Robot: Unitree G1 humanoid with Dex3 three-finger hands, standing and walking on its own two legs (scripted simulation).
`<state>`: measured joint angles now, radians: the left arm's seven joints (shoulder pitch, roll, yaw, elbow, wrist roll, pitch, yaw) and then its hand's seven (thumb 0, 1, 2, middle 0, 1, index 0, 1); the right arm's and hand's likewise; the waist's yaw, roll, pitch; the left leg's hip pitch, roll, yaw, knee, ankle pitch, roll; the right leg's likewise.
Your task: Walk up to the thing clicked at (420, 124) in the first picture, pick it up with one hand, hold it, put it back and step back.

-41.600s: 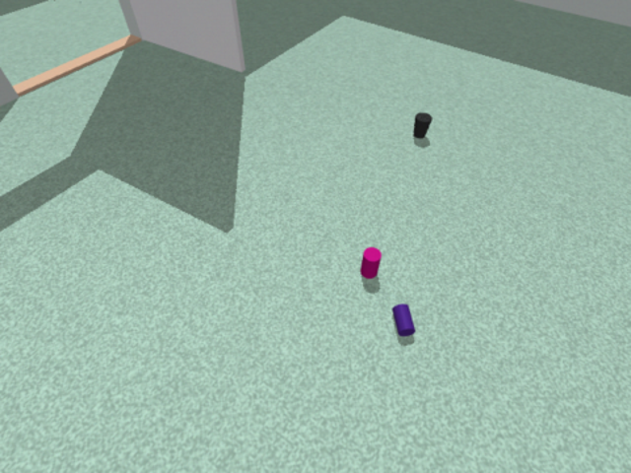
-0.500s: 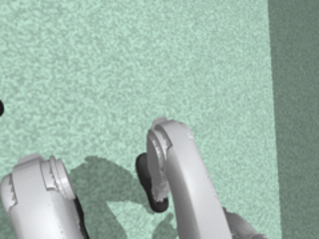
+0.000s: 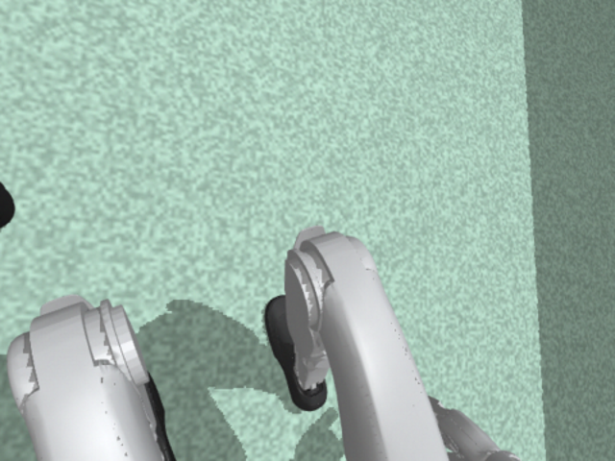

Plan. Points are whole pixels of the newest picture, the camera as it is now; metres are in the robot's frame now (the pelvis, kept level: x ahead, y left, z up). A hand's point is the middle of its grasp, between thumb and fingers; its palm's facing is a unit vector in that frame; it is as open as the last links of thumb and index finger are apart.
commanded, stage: settle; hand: left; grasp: from above
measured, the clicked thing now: out of the picture +0.46 +0.29 -0.25
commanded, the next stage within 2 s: lift in 0.82 s
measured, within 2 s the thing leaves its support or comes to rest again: leaves its support in 0.34 s
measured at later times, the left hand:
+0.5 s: hand out of the picture +0.46 +0.31 -0.16, palm faces -0.37 -0.07 -0.93, open 10.9 cm
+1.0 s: hand out of the picture +0.44 +0.31 -0.10, palm faces -0.44 -0.06 -0.89, open 10.8 cm
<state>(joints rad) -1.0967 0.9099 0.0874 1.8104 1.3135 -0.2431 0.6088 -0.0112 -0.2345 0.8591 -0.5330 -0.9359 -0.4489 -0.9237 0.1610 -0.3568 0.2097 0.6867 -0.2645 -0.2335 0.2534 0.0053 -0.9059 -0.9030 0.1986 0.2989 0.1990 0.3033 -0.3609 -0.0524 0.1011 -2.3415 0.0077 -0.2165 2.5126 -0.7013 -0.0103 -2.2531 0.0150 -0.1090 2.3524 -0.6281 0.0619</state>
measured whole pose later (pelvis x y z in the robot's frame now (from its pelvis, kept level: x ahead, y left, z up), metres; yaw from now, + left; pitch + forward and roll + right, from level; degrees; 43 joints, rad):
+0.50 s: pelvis +0.01 +0.00 +0.02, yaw +3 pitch +36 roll -10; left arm -0.91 0.71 0.07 1.37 1.22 -0.10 0.48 0.03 -0.09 0.78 -0.64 -0.94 -0.43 -0.86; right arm 0.18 -0.31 0.07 0.73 -0.16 -0.13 0.24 0.01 -0.93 -0.91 0.20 0.30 0.20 0.30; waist -0.27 0.01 -0.05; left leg -2.34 0.00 -0.16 2.43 -0.72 -0.01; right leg -2.26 -0.01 -0.07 2.31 -0.68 0.04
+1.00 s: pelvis +0.00 +0.00 +0.05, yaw +6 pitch +35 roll -7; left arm -0.92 0.68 0.02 1.28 1.21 -0.16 0.28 0.03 -0.08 0.79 -0.79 -0.91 -0.46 -0.78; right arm 0.19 -0.30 0.03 0.69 -0.11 -0.02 0.13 0.01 -0.93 -0.91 0.20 0.30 0.20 0.30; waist -0.22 0.03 -0.06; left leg -2.25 -0.01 -0.12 2.30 -0.66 -0.01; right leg -2.19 -0.03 -0.05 2.22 -0.64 0.04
